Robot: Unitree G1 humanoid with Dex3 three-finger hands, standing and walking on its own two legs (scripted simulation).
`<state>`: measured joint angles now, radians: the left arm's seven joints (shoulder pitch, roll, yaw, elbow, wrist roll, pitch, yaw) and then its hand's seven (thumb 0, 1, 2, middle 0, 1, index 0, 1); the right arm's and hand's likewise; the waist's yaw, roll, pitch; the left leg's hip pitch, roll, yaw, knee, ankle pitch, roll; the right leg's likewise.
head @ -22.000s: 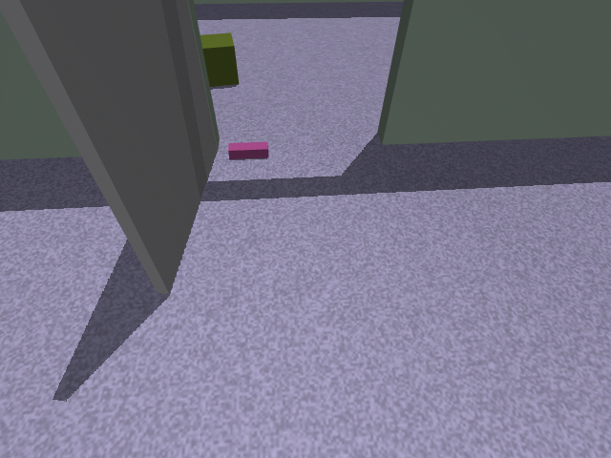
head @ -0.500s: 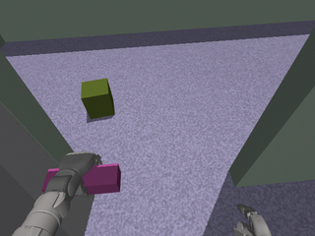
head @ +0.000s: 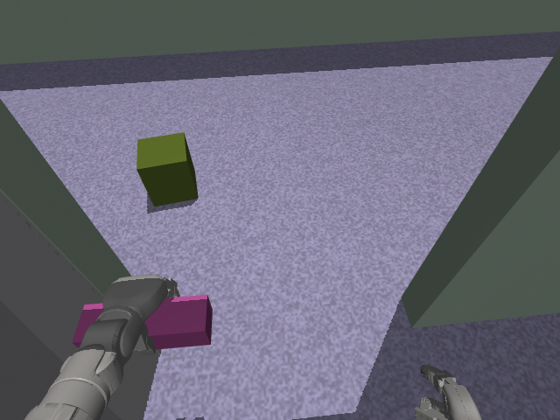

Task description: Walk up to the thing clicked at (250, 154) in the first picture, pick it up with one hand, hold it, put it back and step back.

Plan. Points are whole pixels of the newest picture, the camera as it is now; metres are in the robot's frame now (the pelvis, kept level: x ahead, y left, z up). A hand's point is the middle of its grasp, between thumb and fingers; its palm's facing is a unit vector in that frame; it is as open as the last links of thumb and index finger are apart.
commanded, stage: crouch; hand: left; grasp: from above
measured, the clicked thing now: (148, 324) +0.29 +0.22 -0.10
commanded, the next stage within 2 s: lower in 1.66 s
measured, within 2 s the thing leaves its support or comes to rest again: neither
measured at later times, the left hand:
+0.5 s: hand (173, 341) +0.32 +0.23 -0.29, palm faces -0.44 +0.03 -0.90, open 9.2 cm
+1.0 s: hand (191, 353) +0.36 +0.24 -0.49, palm faces -0.46 -0.01 -0.89, open 9.3 cm
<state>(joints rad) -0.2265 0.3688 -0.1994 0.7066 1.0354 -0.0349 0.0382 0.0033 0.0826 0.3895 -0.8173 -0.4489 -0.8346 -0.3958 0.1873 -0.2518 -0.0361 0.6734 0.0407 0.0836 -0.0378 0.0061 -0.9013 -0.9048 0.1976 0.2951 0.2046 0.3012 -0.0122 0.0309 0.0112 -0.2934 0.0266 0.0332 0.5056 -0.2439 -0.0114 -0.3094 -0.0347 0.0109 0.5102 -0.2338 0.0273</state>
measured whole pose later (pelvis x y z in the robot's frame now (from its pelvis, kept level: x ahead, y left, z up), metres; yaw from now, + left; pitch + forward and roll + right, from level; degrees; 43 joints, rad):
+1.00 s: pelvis -0.06 +0.01 -0.32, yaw -1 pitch +38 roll -5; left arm -0.76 0.51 0.04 1.28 1.26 -0.15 0.44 0.00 0.08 0.40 -0.81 -0.46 -0.82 -0.41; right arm 0.16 -0.25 -0.04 0.76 -0.12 -0.08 0.07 0.00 -0.90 -0.90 0.20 0.30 0.21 0.30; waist -0.17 0.03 -0.17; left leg -1.99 0.01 -0.08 2.01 -0.68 -0.01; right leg -1.95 -0.04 -0.02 1.96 -0.67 0.04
